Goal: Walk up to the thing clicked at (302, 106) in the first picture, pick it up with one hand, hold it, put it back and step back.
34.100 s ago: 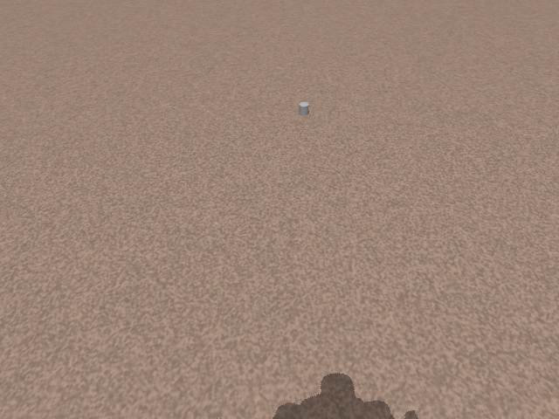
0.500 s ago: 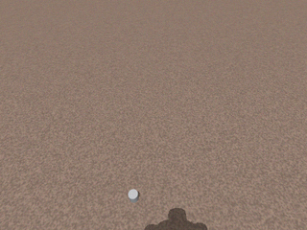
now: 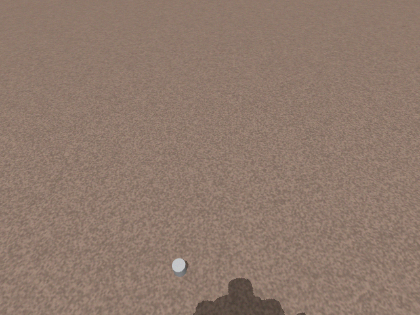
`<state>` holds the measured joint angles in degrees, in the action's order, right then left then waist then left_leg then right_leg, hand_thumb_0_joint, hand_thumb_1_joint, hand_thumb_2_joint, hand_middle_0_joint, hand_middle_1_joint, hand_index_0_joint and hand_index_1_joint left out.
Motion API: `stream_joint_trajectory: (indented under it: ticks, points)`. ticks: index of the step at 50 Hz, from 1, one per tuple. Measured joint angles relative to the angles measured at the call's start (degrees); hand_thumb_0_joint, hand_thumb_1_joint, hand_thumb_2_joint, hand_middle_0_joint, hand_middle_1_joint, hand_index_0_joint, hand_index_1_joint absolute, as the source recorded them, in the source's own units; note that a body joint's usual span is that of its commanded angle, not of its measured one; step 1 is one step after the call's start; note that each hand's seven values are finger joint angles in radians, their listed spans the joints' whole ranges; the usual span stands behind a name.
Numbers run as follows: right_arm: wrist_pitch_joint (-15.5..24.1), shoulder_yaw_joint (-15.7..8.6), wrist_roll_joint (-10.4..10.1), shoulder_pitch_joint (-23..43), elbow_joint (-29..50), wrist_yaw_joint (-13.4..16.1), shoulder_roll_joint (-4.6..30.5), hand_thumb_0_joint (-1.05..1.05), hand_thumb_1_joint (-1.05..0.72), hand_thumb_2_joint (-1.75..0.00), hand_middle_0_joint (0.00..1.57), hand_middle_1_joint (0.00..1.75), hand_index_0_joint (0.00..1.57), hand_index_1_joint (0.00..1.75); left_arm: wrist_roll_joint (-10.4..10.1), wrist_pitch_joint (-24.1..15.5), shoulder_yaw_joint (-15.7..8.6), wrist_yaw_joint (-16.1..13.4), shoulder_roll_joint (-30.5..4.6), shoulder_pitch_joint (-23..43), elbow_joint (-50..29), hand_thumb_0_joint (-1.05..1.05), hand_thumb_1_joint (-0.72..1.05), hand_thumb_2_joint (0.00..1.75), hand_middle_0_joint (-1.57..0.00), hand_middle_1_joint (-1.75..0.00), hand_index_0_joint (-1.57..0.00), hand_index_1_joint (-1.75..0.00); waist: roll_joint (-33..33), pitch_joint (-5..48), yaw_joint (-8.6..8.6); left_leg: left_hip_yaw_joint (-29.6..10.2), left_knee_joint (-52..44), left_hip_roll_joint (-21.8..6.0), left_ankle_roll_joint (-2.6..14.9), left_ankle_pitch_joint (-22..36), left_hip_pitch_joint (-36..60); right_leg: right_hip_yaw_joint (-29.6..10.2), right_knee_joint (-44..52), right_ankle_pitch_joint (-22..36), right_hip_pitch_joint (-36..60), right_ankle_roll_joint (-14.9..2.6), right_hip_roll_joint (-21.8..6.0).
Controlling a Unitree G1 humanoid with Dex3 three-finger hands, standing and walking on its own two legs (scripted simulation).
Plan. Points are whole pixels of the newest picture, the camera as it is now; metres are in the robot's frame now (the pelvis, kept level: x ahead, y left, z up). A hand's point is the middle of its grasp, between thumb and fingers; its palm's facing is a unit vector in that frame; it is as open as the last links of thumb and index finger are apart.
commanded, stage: stand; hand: left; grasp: from above
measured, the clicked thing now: (179, 267) +0.48 +0.18 -0.75
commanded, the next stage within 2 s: step back in 1.20 s
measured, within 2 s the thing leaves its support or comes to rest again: neither
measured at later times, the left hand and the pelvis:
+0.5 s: hand out of the picture +0.08 +0.24 -0.16, palm faces +0.00 -0.94 -0.33, open 7.4 cm; pelvis +0.01 +0.00 +0.00, yaw +0 degrees
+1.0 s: hand out of the picture +0.08 +0.24 -0.16, palm faces +0.00 -0.94 -0.33, open 7.4 cm; pelvis +0.01 +0.00 +0.00, yaw +0 degrees
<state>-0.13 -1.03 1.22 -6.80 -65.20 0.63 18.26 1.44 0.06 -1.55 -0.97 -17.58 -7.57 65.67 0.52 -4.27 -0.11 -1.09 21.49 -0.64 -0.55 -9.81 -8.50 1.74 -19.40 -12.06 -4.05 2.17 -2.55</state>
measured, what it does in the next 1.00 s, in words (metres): stands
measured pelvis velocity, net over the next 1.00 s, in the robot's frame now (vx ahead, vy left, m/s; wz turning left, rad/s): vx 0.01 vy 0.00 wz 0.00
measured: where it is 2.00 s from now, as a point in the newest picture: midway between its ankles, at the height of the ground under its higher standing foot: outside the picture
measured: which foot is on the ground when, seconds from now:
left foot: down 0.00-1.00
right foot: down 0.00-1.00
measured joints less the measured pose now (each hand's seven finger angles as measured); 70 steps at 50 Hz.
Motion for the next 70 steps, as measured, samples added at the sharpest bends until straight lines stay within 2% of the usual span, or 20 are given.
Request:
stream_joint_trajectory:
  ticks: [23,60,65,70]
  points:
    - [0.53,0.5,-0.15,1.53,-0.23,-0.02,0.59,0.01,-0.91,-0.89,0.21,0.3,0.21,0.29,-0.38,0.04,-0.06,0.33,-0.59,1.94,-0.15,0.01,0.9,0.9,-0.2,-0.3,-0.2,-0.3,-0.08,0.32,0.07,0.22,-1.29,0.06,-0.09,-0.23,0.95,-0.14,1.15,-0.26,0.81,-0.01,-0.09]
    - [0.49,0.73,-0.24,0.35,-0.32,-0.58,1.18,0.01,-0.91,-0.89,0.21,0.3,0.21,0.29,-0.49,-0.04,0.29,1.0,-1.29,0.69,-0.47,0.01,0.9,0.9,-0.2,-0.3,-0.2,-0.3,-0.19,0.66,0.35,-0.02,-1.89,-0.26,-0.48,0.4,0.89,0.06,1.1,-0.02,0.5,-0.45,0.24]
    - [-0.84,-0.06,-1.03,2.32,1.98,-1.12,1.93,0.01,-0.91,-0.89,0.21,0.3,0.21,0.29,-1.6,0.36,-0.99,0.5,-2.35,1.46,-3.5,0.01,0.9,0.9,-0.2,-0.3,-0.2,-0.3,-0.16,-2.26,0.79,-0.19,3.1,-0.4,-0.28,-0.89,-3.36,0.02,-4.43,-1.64,-3.97,-0.76,0.38]
    - [-2.04,-1.1,-1.4,4.02,4.84,-1.36,3.2,0.01,-0.91,-0.89,0.21,0.3,0.21,0.3,-1.46,1.19,-1.52,0.13,-3.96,2.81,-6.89,0.01,0.9,0.9,-0.2,-0.3,-0.2,-0.3,-0.08,-5.19,0.88,-0.47,8.81,-0.52,-0.07,-2.1,-8.24,0.05,-10.86,-3.31,-9.1,-1.26,0.53]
